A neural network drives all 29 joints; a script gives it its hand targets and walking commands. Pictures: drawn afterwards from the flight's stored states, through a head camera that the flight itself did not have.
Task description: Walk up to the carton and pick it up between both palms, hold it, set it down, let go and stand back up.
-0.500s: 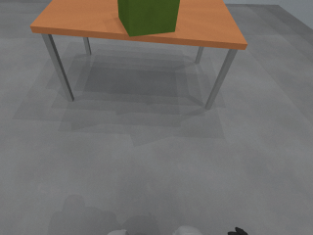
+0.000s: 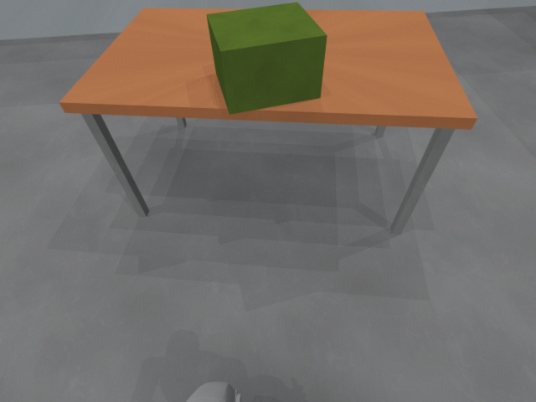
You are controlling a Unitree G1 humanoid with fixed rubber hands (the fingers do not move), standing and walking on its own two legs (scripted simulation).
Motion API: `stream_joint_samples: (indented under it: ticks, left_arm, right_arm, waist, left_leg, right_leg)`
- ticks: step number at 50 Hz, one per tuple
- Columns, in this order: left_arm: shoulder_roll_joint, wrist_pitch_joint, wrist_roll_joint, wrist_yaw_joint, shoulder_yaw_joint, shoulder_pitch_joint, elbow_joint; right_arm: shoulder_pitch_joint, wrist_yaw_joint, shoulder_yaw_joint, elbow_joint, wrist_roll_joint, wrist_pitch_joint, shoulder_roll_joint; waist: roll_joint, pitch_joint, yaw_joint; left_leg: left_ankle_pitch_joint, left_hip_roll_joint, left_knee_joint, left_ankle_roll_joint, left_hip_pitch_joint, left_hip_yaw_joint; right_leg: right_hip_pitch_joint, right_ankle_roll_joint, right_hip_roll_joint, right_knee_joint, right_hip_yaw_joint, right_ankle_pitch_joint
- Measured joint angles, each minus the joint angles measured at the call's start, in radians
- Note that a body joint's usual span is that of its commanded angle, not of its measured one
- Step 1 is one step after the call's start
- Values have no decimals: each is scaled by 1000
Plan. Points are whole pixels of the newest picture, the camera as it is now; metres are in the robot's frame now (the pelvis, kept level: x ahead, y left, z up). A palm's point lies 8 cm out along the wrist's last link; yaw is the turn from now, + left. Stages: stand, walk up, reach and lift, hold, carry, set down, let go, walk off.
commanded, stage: walk up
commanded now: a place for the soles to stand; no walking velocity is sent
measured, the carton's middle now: (264, 56) +1.06 +0.04 -0.02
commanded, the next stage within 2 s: none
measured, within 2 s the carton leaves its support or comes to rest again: neither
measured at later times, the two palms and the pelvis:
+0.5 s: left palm (105, 357) +0.21 +0.30 -0.13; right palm (390, 296) +0.31 -0.21 -0.10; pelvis +0.22 +0.04 -0.01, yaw +2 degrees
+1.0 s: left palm (159, 235) +0.44 +0.25 -0.10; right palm (401, 243) +0.44 -0.27 -0.13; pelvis +0.39 -0.01 +0.00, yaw -2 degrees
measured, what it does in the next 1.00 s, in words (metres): walks ahead: left foot, then right foot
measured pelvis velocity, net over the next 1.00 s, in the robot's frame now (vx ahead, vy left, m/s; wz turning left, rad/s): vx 0.39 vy -0.01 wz -0.03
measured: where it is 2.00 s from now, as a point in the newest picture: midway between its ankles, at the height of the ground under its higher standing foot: (267, 299)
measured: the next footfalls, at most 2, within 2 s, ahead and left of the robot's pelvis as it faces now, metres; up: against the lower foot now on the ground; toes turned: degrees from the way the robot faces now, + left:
left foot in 0.32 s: +0.30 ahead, +0.13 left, +0.00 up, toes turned +5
right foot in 0.80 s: +0.48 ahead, -0.12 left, +0.00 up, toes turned -4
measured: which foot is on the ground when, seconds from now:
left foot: up 0.00-0.30, down 0.32-0.82, up 0.84-1.00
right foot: down 0.00-0.34, up 0.36-0.78, down 0.80-1.00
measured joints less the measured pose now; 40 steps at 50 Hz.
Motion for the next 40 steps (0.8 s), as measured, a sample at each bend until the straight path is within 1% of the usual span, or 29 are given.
stream_joint_samples:
  ticks: [2, 5, 9, 12, 16, 17, 18, 19, 21, 23, 24, 29, 33, 37, 40]
  left_arm:
    - [5, -6, -5, -1, 1, 37, 23]
    - [10, -12, -9, -1, 3, 88, 63]
    - [11, -14, -10, -5, 7, 136, 88]
    - [17, -9, -8, -7, 8, 158, 85]
    - [27, 6, -2, -7, 9, 176, 85]
    - [33, 11, -1, -7, 9, 175, 88]
    - [34, 19, -1, -7, 7, 166, 91]
    - [27, 28, -3, -9, 4, 156, 89]
    - [19, 51, -4, -12, -2, 136, 77]
    - [25, 62, -4, -16, 2, 108, 65]
    - [30, 62, -7, -19, 8, 93, 57]
    - [50, 50, -5, -31, 34, 22, 9]
    - [53, 51, -5, -40, 41, -15, -1]
    - [31, 47, -2, -47, 35, -39, -11]
    - [14, 34, 4, -42, 27, -36, -21]
  right_arm:
    - [-29, 6, -6, -25, 2, -6, -7]
    - [-82, 13, -13, -46, 3, -6, -10]
    - [-145, 21, -10, -51, -1, 2, 8]
    - [-175, 25, 0, -50, -3, 3, 33]
    - [-177, 21, 10, -58, -7, -9, 57]
    - [-178, 16, 9, -58, -10, -18, 65]
    - [-181, 10, 10, -61, -17, -28, 70]
    - [-178, 1, 13, -70, -20, -36, 64]
    - [-158, -18, 14, -70, -6, -37, 54]
    - [-122, -35, 11, -58, 8, -27, 52]
    - [-102, -40, 10, -50, 11, -22, 52]
    - [-19, -39, 2, -5, 10, -25, 38]
    - [27, -36, 3, 25, 0, -35, 25]
    - [46, -26, 2, 33, -1, -39, 5]
    - [56, -21, 2, 38, -2, -35, -11]
  waist:
    - [8, -3, 14]
    - [24, -5, 22]
    - [33, -2, 35]
    - [21, -2, 49]
    - [-13, -16, 64]
    - [-39, -14, 59]
    - [-65, -4, 54]
    - [-66, 4, 43]
    - [-48, 10, 11]
    - [-46, 14, -10]
    - [-51, 14, -17]
    - [-72, 17, -46]
    - [-77, 11, -63]
    - [-61, 13, -75]
    - [-37, 3, -80]
  left_leg:
    - [50, 23, -55, -5, -63, -1]
    - [149, 53, -163, -14, -129, -11]
    - [261, 83, -361, -17, -144, 7]
    - [291, 88, -495, -2, -111, 28]
    - [261, 67, -613, 34, -7, 51]
    - [272, 46, -615, 35, 8, 60]
    - [248, 25, -584, 37, 11, 75]
    - [210, 18, -546, 42, 9, 77]
    - [149, 18, -512, 52, 30, 60]
    - [138, 17, -542, 46, 85, 51]
    - [138, 13, -569, 46, 117, 52]
    - [145, -8, -689, 50, 233, 66]
    - [122, -17, -730, 45, 289, 77]
    - [63, -16, -710, 29, 316, 93]
    - [-15, -1, -648, 9, 329, 103]
  right_leg:
    - [52, -3, 9, -53, -7, 1]
    - [116, -4, 30, -105, -17, -9]
    - [182, 3, 55, -139, -28, -43]
    - [220, 13, 64, -133, -36, -88]
    - [258, 40, 53, -77, -39, -186]
    - [253, 43, 30, -30, -33, -224]
    - [226, 29, 0, 61, -20, -253]
    - [180, 19, 0, 190, 8, -267]
    - [83, 14, 34, 439, 52, -267]
    - [-7, 16, 50, 596, 78, -215]
    - [-48, 18, 47, 625, 88, -182]
    - [-210, 39, 7, 552, 124, -72]
    - [-264, 50, -20, 398, 125, -9]
    - [-233, 39, -38, 180, 103, 43]
    - [-154, 15, -24, 56, 82, 73]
